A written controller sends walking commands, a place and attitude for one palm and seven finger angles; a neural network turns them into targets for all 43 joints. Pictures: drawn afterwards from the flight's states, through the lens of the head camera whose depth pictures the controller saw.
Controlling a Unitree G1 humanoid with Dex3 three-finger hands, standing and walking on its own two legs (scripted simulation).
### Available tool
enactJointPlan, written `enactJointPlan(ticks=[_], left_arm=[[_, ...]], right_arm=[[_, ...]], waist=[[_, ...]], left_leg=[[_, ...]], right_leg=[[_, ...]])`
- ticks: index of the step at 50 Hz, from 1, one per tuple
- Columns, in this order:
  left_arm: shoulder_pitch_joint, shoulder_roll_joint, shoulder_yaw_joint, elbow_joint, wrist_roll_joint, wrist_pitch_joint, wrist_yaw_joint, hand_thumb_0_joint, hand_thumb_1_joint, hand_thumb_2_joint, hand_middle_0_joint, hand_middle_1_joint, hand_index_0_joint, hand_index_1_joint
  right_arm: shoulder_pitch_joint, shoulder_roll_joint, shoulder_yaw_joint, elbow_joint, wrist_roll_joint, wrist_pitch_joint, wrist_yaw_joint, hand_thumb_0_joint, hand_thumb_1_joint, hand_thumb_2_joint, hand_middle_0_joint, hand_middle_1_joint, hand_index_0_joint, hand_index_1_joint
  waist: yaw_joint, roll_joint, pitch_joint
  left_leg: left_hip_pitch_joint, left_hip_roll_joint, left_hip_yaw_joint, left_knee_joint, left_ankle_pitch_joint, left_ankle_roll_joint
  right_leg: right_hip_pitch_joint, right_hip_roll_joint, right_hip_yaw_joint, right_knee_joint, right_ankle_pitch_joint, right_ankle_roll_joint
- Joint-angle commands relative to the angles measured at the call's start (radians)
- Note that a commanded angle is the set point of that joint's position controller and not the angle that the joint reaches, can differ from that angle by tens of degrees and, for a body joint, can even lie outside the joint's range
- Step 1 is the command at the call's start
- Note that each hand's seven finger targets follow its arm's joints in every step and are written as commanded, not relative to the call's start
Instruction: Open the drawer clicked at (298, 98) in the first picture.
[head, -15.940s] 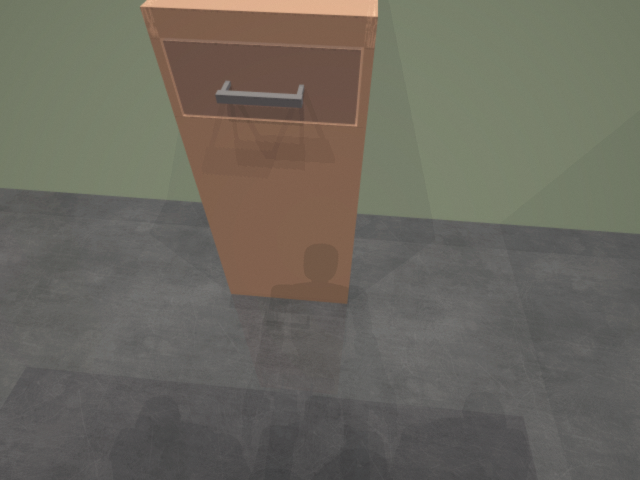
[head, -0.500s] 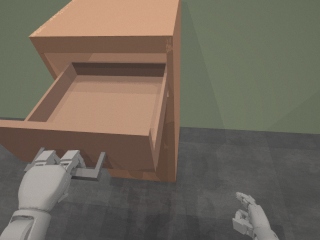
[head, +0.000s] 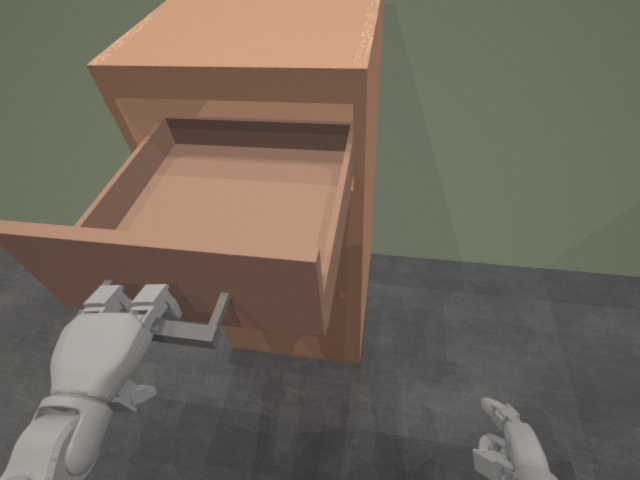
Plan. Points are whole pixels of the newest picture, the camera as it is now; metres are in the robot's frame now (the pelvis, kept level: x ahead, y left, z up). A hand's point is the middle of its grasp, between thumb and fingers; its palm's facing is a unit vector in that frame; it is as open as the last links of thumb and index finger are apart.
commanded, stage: open the thumb to release the handle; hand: left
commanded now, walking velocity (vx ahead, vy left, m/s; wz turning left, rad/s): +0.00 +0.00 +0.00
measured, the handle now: (154, 312) +0.27 +0.24 +0.09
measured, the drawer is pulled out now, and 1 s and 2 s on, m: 0.30 0.30 0.30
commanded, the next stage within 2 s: lift the hand off the handle in 0.08 s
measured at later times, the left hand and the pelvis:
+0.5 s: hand (141, 360) +0.22 +0.24 +0.06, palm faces +0.04 -0.08 -1.00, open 13.8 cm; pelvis -0.02 +0.00 +0.00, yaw +0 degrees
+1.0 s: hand (116, 332) +0.22 +0.24 +0.13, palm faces +0.08 -0.06 -0.99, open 13.8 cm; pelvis -0.02 +0.00 +0.02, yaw +1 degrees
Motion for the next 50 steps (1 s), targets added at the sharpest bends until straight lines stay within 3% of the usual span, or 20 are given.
enactJointPlan(ticks=[1, 8, 9, 10, 13, 18, 20, 23, 24, 28, 30, 37, 39, 40, 43, 45, 47, 48, 49, 50], left_arm=[[-0.137, 0.162, 0.133, -0.167, -0.003, -0.003, 0.065, 0.000, -0.500, 0.300, -0.300, -1.200, -0.300, -1.200], [-0.246, 0.174, 0.104, -0.134, 0.011, 0.012, 0.058, 0.000, -0.500, 0.300, -0.300, -1.200, -0.300, -1.200], [-0.136, 0.112, 0.059, -0.154, 0.011, 0.014, 0.053, 0.000, -0.500, 0.300, -0.300, -1.200, -0.300, -1.200], [-0.138, 0.104, 0.048, -0.149, 0.001, 0.021, 0.045, 0.000, -0.500, 0.300, -0.300, -1.200, -0.300, -1.200], [-0.238, 0.178, 0.096, -0.124, 0.020, 0.031, 0.042, 0.000, -0.500, 0.300, -0.300, -1.200, -0.300, -1.200], [-0.286, 0.144, 0.059, -0.109, 0.021, 0.028, 0.039, 0.000, -0.500, 0.300, -0.300, -1.200, -0.300, -1.200], [-0.331, 0.144, 0.051, -0.070, 0.020, 0.027, 0.036, 0.000, -0.500, 0.300, -0.300, -1.200, -0.300, -1.200], [-0.321, 0.156, 0.064, -0.077, 0.029, 0.025, 0.038, 0.000, -0.500, 0.300, -0.300, -1.200, -0.300, -1.200], [-0.342, 0.132, 0.033, -0.091, 0.032, 0.021, 0.037, 0.000, -0.500, 0.300, -0.300, -1.200, -0.300, -1.200], [-0.296, 0.217, 0.123, -0.167, 0.019, 0.028, 0.044, 0.000, -0.500, 0.300, -0.300, -1.200, -0.300, -1.200], [-0.337, 0.175, 0.084, -0.150, 0.010, 0.042, 0.040, 0.000, -0.500, 0.300, -0.300, -1.200, -0.300, -1.200], [-0.329, 0.220, 0.100, -0.156, -0.033, 0.090, -0.038, 0.000, -0.500, 0.300, -0.300, -1.200, -0.300, -1.200], [-0.320, 0.224, 0.100, -0.213, -0.045, 0.082, -0.066, 0.000, -0.500, 0.300, -0.300, -1.200, -0.300, -1.200], [-0.342, 0.208, 0.085, -0.227, -0.057, 0.077, -0.077, 0.000, -0.500, 0.300, -0.300, -1.200, -0.300, -1.200], [-0.317, 0.220, 0.107, -0.249, -0.070, 0.065, -0.098, 0.000, -0.500, 0.300, -0.300, -1.200, -0.300, -1.200], [-0.386, 0.234, 0.106, -0.214, -0.069, 0.063, -0.107, 0.000, -0.500, 0.300, -0.300, -1.200, -0.300, -1.200], [-0.427, 0.259, 0.120, -0.195, -0.064, 0.064, -0.114, 0.000, -0.500, 0.300, -0.300, -1.200, -0.300, -1.200], [-0.449, 0.284, 0.145, -0.200, -0.070, 0.067, -0.117, 0.000, -0.500, 0.300, -0.300, -1.200, -0.300, -1.200], [-0.481, 0.253, 0.102, -0.196, -0.064, 0.067, -0.125, 0.000, -0.500, 0.300, -0.300, -1.200, -0.300, -1.200], [-0.509, 0.270, 0.114, -0.171, -0.073, 0.070, -0.129, 0.000, -0.500, 0.300, -0.300, -1.200, -0.300, -1.200]], right_arm=[[-0.136, -0.090, -0.034, -0.153, 0.002, -0.047, -0.005, 0.000, -0.900, -0.900, 0.200, 0.300, 0.200, 0.300], [-0.154, -0.091, -0.029, -0.139, 0.005, -0.051, -0.014, 0.000, -0.900, -0.900, 0.200, 0.300, 0.200, 0.300], [-0.150, -0.078, -0.028, -0.154, 0.001, -0.057, -0.004, 0.000, -0.900, -0.900, 0.200, 0.300, 0.200, 0.300], [-0.149, -0.084, -0.030, -0.147, 0.007, -0.054, -0.002, 0.000, -0.900, -0.900, 0.200, 0.300, 0.200, 0.300], [-0.168, -0.092, -0.022, -0.143, 0.004, -0.047, -0.011, 0.000, -0.900, -0.900, 0.200, 0.300, 0.200, 0.300], [-0.165, -0.084, -0.022, -0.138, 0.010, -0.052, -0.011, 0.000, -0.900, -0.900, 0.200, 0.300, 0.200, 0.300], [-0.153, -0.084, -0.024, -0.125, 0.011, -0.051, -0.016, 0.000, -0.900, -0.900, 0.200, 0.300, 0.200, 0.300], [-0.160, -0.087, -0.025, -0.132, 0.010, -0.055, -0.014, 0.000, -0.900, -0.900, 0.200, 0.300, 0.200, 0.300], [-0.154, -0.081, -0.022, -0.131, 0.008, -0.057, -0.010, 0.000, -0.900, -0.900, 0.200, 0.300, 0.200, 0.300], [-0.174, -0.087, -0.023, -0.139, 0.010, -0.054, -0.012, 0.000, -0.900, -0.900, 0.200, 0.300, 0.200, 0.300], [-0.178, -0.081, -0.020, -0.131, 0.017, -0.049, -0.011, 0.000, -0.900, -0.900, 0.200, 0.300, 0.200, 0.300], [-0.192, -0.095, -0.013, -0.133, 0.027, -0.048, -0.020, 0.000, -0.900, -0.900, 0.200, 0.300, 0.200, 0.300], [-0.203, -0.094, -0.004, -0.140, 0.027, -0.049, -0.015, 0.000, -0.900, -0.900, 0.200, 0.300, 0.200, 0.300], [-0.203, -0.094, -0.007, -0.137, 0.029, -0.047, -0.016, 0.000, -0.900, -0.900, 0.200, 0.300, 0.200, 0.300], [-0.214, -0.098, -0.004, -0.147, 0.030, -0.052, -0.015, 0.000, -0.900, -0.900, 0.200, 0.300, 0.200, 0.300], [-0.199, -0.097, -0.003, -0.128, 0.028, -0.050, -0.018, 0.000, -0.900, -0.900, 0.200, 0.300, 0.200, 0.300], [-0.202, -0.098, -0.002, -0.128, 0.030, -0.047, -0.021, 0.000, -0.900, -0.900, 0.200, 0.300, 0.200, 0.300], [-0.220, -0.100, 0.002, -0.129, 0.038, -0.051, -0.022, 0.000, -0.900, -0.900, 0.200, 0.300, 0.200, 0.300], [-0.214, -0.092, 0.007, -0.126, 0.033, -0.053, -0.022, 0.000, -0.900, -0.900, 0.200, 0.300, 0.200, 0.300], [-0.206, -0.096, 0.001, -0.114, 0.037, -0.050, -0.026, 0.000, -0.900, -0.900, 0.200, 0.300, 0.200, 0.300]], waist=[[0.001, -0.039, -0.166], [-0.007, -0.027, -0.164], [0.013, -0.022, -0.176], [0.001, -0.052, -0.157], [-0.001, -0.060, -0.123], [-0.003, -0.015, -0.144], [-0.012, -0.047, -0.123], [0.006, -0.016, -0.152], [0.000, -0.019, -0.166], [0.027, -0.001, -0.197], [0.010, -0.008, -0.146], [0.021, -0.059, -0.145], [0.022, -0.020, -0.145], [0.011, -0.021, -0.118], [0.019, -0.032, -0.109], [0.006, -0.058, -0.082], [0.013, -0.061, -0.077], [0.016, -0.030, -0.089], [0.013, -0.031, -0.112], [0.004, -0.038, -0.094]], left_leg=[[0.170, -0.031, -0.002, -0.073, 0.234, 0.016], [0.185, -0.031, -0.006, -0.096, 0.178, 0.017], [0.190, -0.030, -0.002, -0.099, 0.196, 0.016], [0.180, -0.029, -0.005, -0.105, 0.194, 0.016], [0.167, -0.031, -0.004, -0.115, 0.149, 0.018], [0.195, -0.032, -0.005, -0.128, 0.150, 0.015], [0.180, -0.032, -0.006, -0.136, 0.129, 0.016], [0.198, -0.031, -0.005, -0.143, 0.157, 0.014], [0.203, -0.031, 0.000, -0.139, 0.159, 0.015], [0.223, -0.034, -0.004, -0.152, 0.212, 0.013], [0.214, -0.030, -0.002, -0.167, 0.186, 0.013], [0.252, -0.037, 0.008, -0.204, 0.212, 0.022], [0.271, -0.034, 0.007, -0.211, 0.244, 0.021], [0.275, -0.034, 0.005, -0.218, 0.239, 0.020], [0.292, -0.033, 0.001, -0.225, 0.236, 0.021], [0.284, -0.034, 0.002, -0.238, 0.216, 0.020], [0.291, -0.037, 0.002, -0.247, 0.197, 0.021], [0.300, -0.036, -0.002, -0.250, 0.191, 0.019], [0.311, -0.039, 0.003, -0.252, 0.202, 0.021], [0.311, -0.038, 0.001, -0.258, 0.204, 0.021]], right_leg=[[-0.029, 0.029, -0.007, -0.107, 0.299, -0.010], [-0.031, 0.032, -0.001, -0.135, 0.227, -0.014], [-0.021, 0.027, -0.006, -0.129, 0.231, -0.014], [-0.013, 0.030, -0.013, -0.133, 0.239, -0.014], [-0.025, 0.031, 0.004, -0.156, 0.199, -0.013], [-0.015, 0.035, 0.001, -0.162, 0.184, -0.018], [-0.022, 0.033, -0.007, -0.165, 0.165, -0.014], [-0.001, 0.037, -0.001, -0.166, 0.184, -0.020], [-0.007, 0.029, -0.005, -0.162, 0.182, -0.017], [0.054, 0.033, 0.006, -0.169, 0.236, -0.023], [0.033, 0.030, -0.004, -0.180, 0.207, -0.018], [0.104, 0.020, 0.007, -0.225, 0.256, -0.006], [0.122, 0.016, 0.004, -0.230, 0.278, -0.008], [0.116, 0.018, -0.001, -0.241, 0.275, -0.007], [0.123, 0.022, 0.002, -0.263, 0.265, -0.005], [0.114, 0.017, -0.005, -0.275, 0.242, -0.001], [0.115, 0.016, -0.002, -0.289, 0.216, 0.000], [0.126, 0.022, 0.007, -0.298, 0.202, -0.004], [0.131, 0.013, -0.001, -0.294, 0.205, -0.002], [0.132, 0.015, 0.000, -0.304, 0.215, -0.001]])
